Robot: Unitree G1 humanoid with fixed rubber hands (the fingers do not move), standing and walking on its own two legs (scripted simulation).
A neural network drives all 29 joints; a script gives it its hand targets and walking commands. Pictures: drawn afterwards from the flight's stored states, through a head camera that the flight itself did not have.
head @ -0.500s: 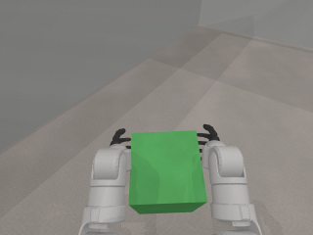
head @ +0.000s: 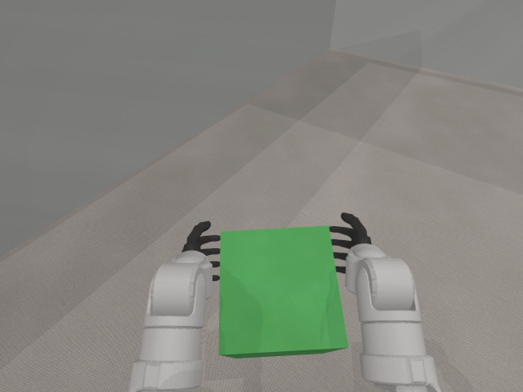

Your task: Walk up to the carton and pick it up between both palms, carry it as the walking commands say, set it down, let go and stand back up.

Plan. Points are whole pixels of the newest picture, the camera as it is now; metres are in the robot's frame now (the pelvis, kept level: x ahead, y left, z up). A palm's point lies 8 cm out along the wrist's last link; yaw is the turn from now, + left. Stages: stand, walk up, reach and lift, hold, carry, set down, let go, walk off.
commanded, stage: carry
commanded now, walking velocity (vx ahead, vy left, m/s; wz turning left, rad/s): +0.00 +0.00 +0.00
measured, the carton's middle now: (277, 299) +0.29 -0.01 -0.02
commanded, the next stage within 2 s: none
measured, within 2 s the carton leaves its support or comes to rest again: neither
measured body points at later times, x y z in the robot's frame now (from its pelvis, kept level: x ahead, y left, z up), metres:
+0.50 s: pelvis +0.00 +0.00 +0.00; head -0.03 +0.00 +0.45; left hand +0.31 +0.12 +0.06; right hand +0.31 -0.13 +0.07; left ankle -0.03 +0.09 -0.73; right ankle +0.07 -0.12 -0.73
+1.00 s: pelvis -0.01 -0.01 +0.00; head -0.03 -0.01 +0.45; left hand +0.30 +0.11 +0.06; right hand +0.30 -0.14 +0.07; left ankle -0.03 +0.09 -0.73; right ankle +0.07 -0.12 -0.73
